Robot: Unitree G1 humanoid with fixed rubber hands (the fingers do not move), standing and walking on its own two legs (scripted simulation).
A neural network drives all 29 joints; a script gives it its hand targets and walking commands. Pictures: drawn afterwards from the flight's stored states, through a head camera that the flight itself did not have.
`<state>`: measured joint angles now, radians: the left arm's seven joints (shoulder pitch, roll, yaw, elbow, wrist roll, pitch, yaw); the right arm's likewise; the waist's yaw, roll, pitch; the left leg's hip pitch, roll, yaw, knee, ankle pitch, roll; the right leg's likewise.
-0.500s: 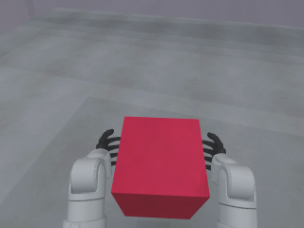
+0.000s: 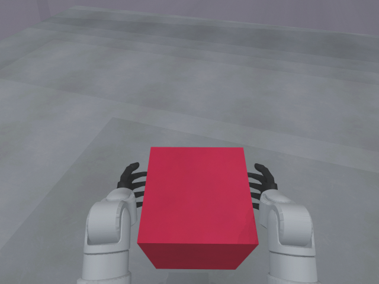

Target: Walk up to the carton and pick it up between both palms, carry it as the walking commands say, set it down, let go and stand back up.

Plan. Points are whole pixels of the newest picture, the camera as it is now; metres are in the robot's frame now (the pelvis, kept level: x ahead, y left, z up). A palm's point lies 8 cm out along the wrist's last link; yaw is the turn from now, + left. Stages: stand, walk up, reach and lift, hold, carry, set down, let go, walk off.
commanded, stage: carry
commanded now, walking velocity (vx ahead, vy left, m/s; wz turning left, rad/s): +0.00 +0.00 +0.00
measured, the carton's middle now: (196, 212) +0.28 +0.00 -0.01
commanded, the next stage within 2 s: hold in 1.02 s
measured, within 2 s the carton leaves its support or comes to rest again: neither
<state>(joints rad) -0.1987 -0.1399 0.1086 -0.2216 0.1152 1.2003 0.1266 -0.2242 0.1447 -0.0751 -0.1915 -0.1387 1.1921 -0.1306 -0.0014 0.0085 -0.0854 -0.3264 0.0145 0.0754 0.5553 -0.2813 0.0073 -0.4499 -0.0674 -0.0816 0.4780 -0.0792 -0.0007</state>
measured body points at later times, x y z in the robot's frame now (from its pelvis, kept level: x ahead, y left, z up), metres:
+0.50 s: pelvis +0.02 +0.01 +0.00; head +0.01 +0.01 +0.45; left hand +0.30 +0.16 +0.06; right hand +0.31 -0.12 +0.06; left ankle +0.00 +0.11 -0.73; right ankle +0.10 -0.12 -0.73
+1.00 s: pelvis +0.01 +0.01 +0.00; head +0.00 +0.01 +0.45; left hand +0.31 +0.15 +0.04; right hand +0.30 -0.13 +0.04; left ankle +0.00 +0.11 -0.73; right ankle +0.10 -0.12 -0.73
